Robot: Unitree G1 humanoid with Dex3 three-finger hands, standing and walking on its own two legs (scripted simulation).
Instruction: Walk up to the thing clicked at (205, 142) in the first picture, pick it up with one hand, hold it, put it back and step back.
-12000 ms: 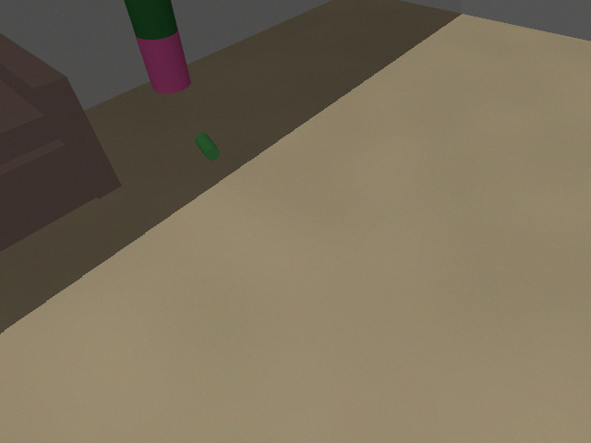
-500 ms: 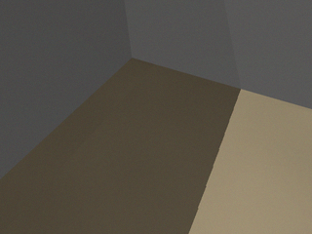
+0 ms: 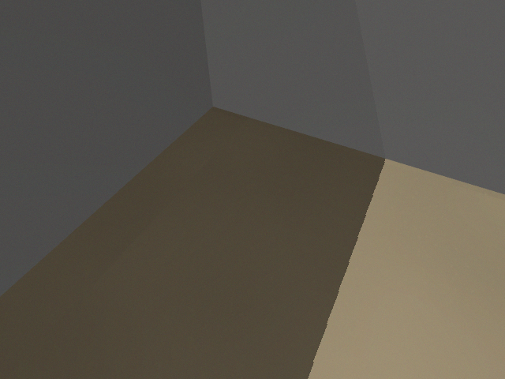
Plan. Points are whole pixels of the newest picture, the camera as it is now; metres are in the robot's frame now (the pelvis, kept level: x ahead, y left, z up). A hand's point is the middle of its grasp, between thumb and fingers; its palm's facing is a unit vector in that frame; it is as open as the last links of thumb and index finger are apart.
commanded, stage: stand
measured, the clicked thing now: out of the picture -1.07 +0.86 -0.74
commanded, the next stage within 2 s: walk up in 0.94 s
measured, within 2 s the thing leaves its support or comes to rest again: neither
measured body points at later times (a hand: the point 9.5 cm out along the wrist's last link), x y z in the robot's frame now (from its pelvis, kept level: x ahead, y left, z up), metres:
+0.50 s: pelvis +0.00 +0.00 +0.00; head +0.01 +0.00 +0.45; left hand +0.08 +0.30 -0.13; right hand +0.08 -0.30 -0.14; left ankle +0.02 +0.13 -0.75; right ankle +0.02 -0.12 -0.75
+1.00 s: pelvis +0.01 -0.01 +0.00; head +0.04 +0.00 +0.45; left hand +0.10 +0.30 -0.13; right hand +0.10 -0.31 -0.13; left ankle +0.02 +0.13 -0.75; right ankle +0.02 -0.12 -0.75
